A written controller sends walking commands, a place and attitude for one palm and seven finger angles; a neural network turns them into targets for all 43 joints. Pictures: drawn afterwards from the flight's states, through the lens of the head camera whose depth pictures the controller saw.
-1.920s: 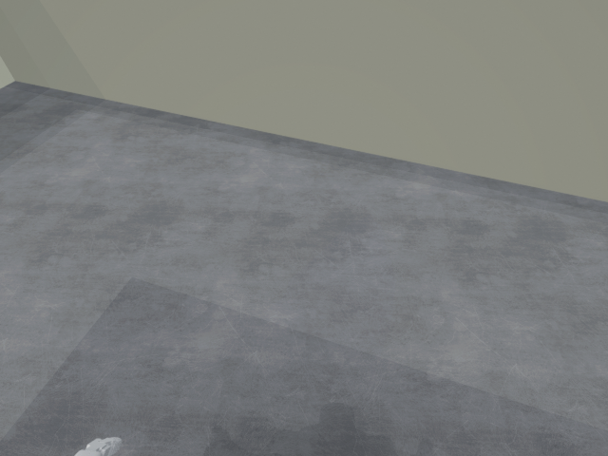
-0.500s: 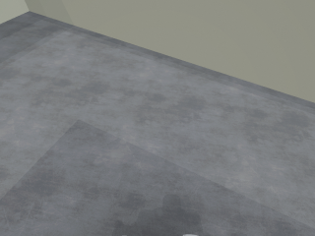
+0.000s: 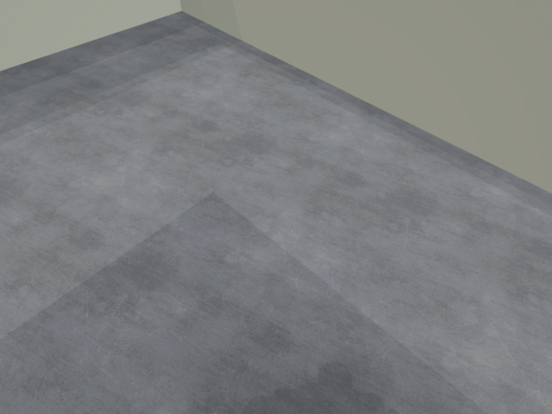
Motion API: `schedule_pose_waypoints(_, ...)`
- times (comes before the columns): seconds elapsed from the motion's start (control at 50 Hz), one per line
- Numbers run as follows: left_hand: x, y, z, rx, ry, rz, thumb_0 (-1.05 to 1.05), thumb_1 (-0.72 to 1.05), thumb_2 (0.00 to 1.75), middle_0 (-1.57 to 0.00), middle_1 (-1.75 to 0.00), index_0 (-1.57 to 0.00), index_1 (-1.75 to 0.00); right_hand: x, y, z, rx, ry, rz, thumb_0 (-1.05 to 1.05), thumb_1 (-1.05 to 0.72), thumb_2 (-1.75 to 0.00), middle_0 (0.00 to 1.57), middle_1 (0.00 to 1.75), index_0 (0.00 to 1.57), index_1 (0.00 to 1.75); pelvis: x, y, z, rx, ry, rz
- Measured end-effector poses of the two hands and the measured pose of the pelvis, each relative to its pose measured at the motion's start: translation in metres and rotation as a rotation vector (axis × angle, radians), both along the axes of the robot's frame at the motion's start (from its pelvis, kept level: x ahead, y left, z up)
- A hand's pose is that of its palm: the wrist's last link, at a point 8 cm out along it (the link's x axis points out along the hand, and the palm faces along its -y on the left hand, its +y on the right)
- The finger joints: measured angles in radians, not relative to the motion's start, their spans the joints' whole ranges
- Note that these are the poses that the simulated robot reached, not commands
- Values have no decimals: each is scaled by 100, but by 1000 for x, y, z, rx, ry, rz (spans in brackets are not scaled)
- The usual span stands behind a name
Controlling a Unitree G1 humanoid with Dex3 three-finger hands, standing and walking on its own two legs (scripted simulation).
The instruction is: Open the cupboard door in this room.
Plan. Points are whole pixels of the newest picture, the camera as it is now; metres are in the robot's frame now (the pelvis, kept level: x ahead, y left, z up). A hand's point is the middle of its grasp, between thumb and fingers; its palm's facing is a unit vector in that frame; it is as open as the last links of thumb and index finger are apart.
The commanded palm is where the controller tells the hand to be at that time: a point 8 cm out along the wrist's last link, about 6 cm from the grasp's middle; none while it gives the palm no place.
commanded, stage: turn or walk to find it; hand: left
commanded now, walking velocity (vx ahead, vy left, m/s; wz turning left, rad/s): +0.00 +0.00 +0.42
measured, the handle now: out of the picture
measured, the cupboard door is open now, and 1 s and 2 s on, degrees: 0 0 0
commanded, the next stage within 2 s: none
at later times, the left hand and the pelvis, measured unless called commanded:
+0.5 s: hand out of the picture +0.01 +0.21 -0.15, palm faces +0.23 -0.93 -0.28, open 7.4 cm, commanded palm none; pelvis -0.04 -0.01 +0.00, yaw +12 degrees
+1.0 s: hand out of the picture -0.12 +0.24 -0.17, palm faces +0.44 -0.87 -0.24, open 7.4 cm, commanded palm none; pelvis -0.08 +0.02 +0.01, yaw +23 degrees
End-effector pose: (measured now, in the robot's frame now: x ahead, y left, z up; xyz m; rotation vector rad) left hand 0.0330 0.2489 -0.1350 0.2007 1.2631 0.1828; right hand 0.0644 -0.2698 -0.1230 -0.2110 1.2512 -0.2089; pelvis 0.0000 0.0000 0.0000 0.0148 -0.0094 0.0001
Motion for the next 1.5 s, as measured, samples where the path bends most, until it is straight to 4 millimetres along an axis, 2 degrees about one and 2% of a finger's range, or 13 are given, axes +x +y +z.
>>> schedule_pose_waypoints(0.06, -23, 18, -16, -13, 44, 52, 1, 91, 90, -21, -30, -20, -30, 20, 18, 0, -17, -48, 60, 1, -91, -90, 20, 30, 19, 30, -4, 13, -9, -4, 4, 26)
schedule_pose_waypoints(0.12, -38, 30, -15, -9, 90, 84, 1, 91, 90, -20, -30, -20, -30, 29, 36, 8, -12, -85, 93, 1, -91, -90, 20, 30, 20, 30, -9, 18, -4, -11, -1, 33)
schedule_pose_waypoints(0.24, -41, 37, 0, -8, 46, 120, 1, 91, 90, -20, -30, -20, -29, 28, 58, 12, 23, -94, 132, 0, -91, -90, 20, 30, 20, 30, -17, 22, 7, -28, -6, 72)
schedule_pose_waypoints(0.34, -31, 30, 11, 11, -28, 137, 1, 91, 90, -20, -30, -20, -29, 17, 57, 2, 59, -68, 148, 0, -91, -90, 20, 30, 20, 30, -24, 15, 7, -23, -8, 117)
schedule_pose_waypoints(0.46, -31, 8, 18, 52, -117, 156, 1, 91, 90, -20, -30, -20, -30, 2, 35, -22, 94, -21, 159, 1, -91, -90, 20, 30, 20, 30, -33, -5, -3, -10, -7, 174)
schedule_pose_waypoints(0.58, -61, -9, 23, 41, -107, 218, 1, 91, 90, -20, -30, -20, -30, -7, 20, -18, 78, 38, 196, 1, -91, -90, 20, 30, 20, 30, -40, -11, 4, -1, -22, 241)
schedule_pose_waypoints(0.68, -89, -11, 15, 13, -74, 270, 1, 91, 90, -20, -30, -20, -30, -8, 21, -10, 49, 71, 240, 1, -91, -90, 20, 30, 20, 30, -46, -8, 5, 4, -20, 291)
schedule_pose_waypoints(0.88, -167, 19, -19, -33, 48, 409, 1, 91, 90, -20, -30, -20, -30, 15, 74, 2, 0, -22, 381, 1, -91, -90, 20, 30, 20, 30, -69, 19, -5, -14, -11, 366)
schedule_pose_waypoints(0.96, -179, 27, -8, -29, 53, 440, 1, 91, 90, -20, -30, -20, -30, 15, 91, 10, 11, -35, 416, 1, -91, -90, 20, 30, 20, 30, -75, 22, 4, -26, -6, 393)
schedule_pose_waypoints(1.06, -179, 30, 6, -4, 4, 467, 1, 91, 90, -20, -30, -20, -29, 14, 99, 9, 40, -32, 449, 1, -91, -90, 20, 30, 20, 30, -79, 20, 10, -32, -4, 433)
schedule_pose_waypoints(1.26, -162, 0, 20, 73, -125, 490, 1, 91, 90, -20, -30, -20, -30, 16, 68, -21, 92, 6, 485, 1, -91, -90, 20, 30, 20, 30, -84, -13, -2, -4, -2, 518)
schedule_pose_waypoints(1.4, -191, -34, 26, 52, -107, 566, 1, 91, 90, -20, -30, -20, -30, 22, 51, -15, 68, 52, 542, 1, -91, -90, 20, 30, 20, 30, -88, -24, 6, 6, -21, 596)
schedule_pose_waypoints(1.5, -220, -49, 16, 16, -71, 627, 1, 91, 90, -20, -30, -20, -30, 25, 55, -8, 29, 78, 594, 1, -91, -90, 20, 30, 20, 30, -94, -23, 7, 6, -19, 647)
